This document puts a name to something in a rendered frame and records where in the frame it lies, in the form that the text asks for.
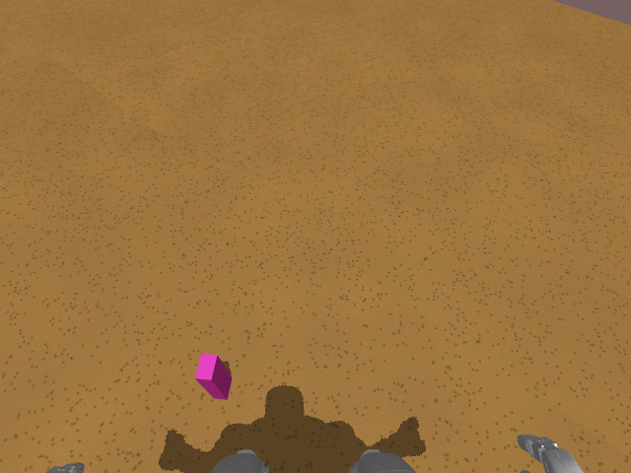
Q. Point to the right robot hand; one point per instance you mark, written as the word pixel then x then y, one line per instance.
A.
pixel 546 451

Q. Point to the carton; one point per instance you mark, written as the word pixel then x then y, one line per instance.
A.
pixel 213 376

